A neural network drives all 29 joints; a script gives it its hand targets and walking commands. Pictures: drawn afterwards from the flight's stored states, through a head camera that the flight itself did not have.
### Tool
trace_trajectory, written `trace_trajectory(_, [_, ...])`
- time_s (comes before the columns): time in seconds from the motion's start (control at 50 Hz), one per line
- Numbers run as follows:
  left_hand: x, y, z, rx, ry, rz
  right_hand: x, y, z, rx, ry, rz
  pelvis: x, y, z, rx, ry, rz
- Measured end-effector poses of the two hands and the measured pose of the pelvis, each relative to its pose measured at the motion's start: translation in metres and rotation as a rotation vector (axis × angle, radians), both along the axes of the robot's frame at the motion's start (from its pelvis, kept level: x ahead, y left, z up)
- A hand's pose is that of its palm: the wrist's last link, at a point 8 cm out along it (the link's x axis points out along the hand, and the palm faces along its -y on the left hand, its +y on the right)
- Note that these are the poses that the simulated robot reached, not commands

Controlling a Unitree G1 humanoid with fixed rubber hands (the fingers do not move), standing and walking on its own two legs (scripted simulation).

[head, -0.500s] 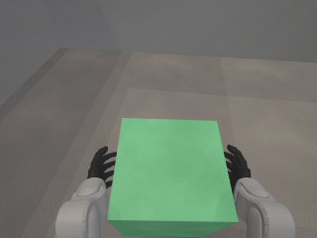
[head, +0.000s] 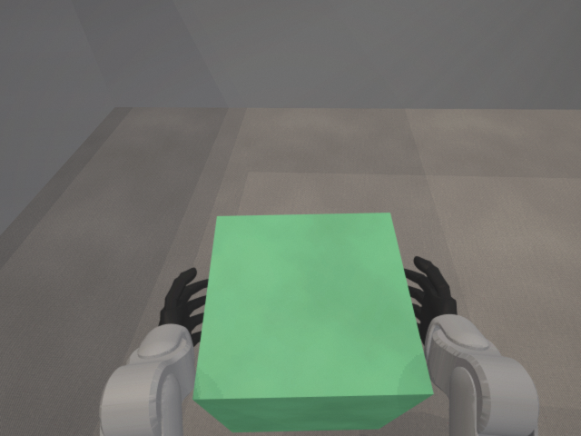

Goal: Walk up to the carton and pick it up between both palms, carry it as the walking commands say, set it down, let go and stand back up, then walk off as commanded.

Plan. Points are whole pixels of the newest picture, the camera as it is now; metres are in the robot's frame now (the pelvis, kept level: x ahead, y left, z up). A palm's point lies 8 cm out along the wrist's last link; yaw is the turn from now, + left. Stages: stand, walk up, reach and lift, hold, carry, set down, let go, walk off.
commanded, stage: carry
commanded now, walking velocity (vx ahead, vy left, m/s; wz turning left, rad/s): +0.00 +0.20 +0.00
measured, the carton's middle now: (304, 331) +0.27 -0.01 +0.04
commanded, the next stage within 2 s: none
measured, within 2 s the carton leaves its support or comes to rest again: neither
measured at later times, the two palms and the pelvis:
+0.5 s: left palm (89, 379) +0.20 +0.23 +0.10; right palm (374, 388) +0.18 -0.07 +0.10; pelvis -0.03 +0.10 +0.01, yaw -3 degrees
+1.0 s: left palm out of the picture +0.16 +0.32 +0.09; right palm (286, 408) +0.16 +0.02 +0.10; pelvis -0.07 +0.17 +0.01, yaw -1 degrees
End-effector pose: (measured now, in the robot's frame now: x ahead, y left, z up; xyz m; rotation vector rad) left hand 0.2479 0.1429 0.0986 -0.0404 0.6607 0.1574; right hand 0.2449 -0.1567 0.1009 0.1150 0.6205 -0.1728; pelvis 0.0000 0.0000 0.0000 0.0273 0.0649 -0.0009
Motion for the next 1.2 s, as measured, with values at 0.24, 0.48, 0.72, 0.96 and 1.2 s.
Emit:
trace_trajectory(0.24, [-0.032, 0.076, -0.012, -0.04, 0.029, 0.065, -0.018, 0.077, -0.008, -0.025, 0.031, 0.057, -0.022, 0.061, 0.003, -0.032, 0.001, -0.006])
trace_trajectory(0.48, [-0.046, 0.082, 0.003, 0.018, 0.059, -0.046, -0.065, 0.083, -0.009, 0.025, 0.06, -0.052, -0.028, 0.095, 0.01, -0.002, -0.027, -0.05])
trace_trajectory(0.72, [-0.057, 0.149, 0.002, -0.016, 0.016, -0.01, -0.061, 0.149, 0.005, -0.018, 0.019, -0.008, -0.045, 0.148, 0.005, -0.026, -0.031, -0.044])
trace_trajectory(0.96, [-0.085, 0.179, -0.011, -0.059, 0.051, 0.032, -0.08, 0.179, 0.0, -0.056, 0.055, 0.031, -0.07, 0.168, 0.005, -0.038, -0.036, -0.023])
trace_trajectory(1.2, [-0.089, 0.139, 0.02, 0.008, 0.006, 0.017, -0.087, 0.139, 0.013, 0.012, 0.01, 0.015, -0.068, 0.135, 0.016, -0.032, -0.034, -0.01])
